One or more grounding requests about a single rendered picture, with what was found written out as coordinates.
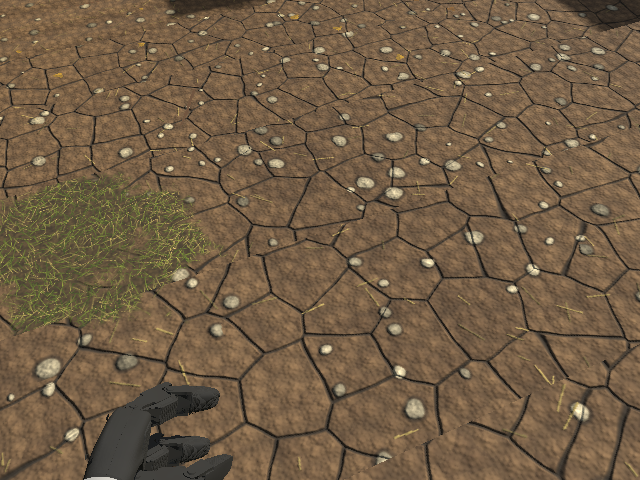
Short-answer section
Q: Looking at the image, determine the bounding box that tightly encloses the left robot hand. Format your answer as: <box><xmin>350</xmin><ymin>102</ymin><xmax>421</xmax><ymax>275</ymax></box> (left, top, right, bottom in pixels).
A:
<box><xmin>83</xmin><ymin>382</ymin><xmax>233</xmax><ymax>480</ymax></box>

